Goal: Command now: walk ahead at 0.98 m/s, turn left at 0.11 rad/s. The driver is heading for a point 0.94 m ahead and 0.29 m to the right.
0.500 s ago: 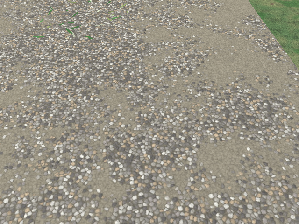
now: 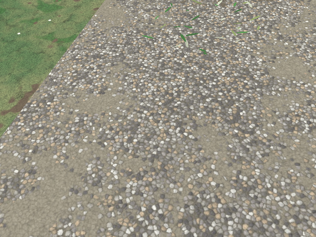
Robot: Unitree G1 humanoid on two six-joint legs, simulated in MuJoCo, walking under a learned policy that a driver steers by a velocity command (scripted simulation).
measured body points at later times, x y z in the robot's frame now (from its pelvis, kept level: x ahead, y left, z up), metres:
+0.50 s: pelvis +0.46 -0.06 +0.01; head +0.48 -0.05 +0.46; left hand +0.49 +0.22 -0.13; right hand +0.61 -0.32 -0.06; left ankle +0.54 +0.11 -0.62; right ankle +0.44 -0.07 -0.72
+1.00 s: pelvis +0.89 -0.16 +0.02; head +0.92 -0.18 +0.47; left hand +1.25 -0.15 -0.04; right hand +0.66 -0.35 -0.10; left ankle +0.90 +0.00 -0.72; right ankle +0.92 -0.32 -0.66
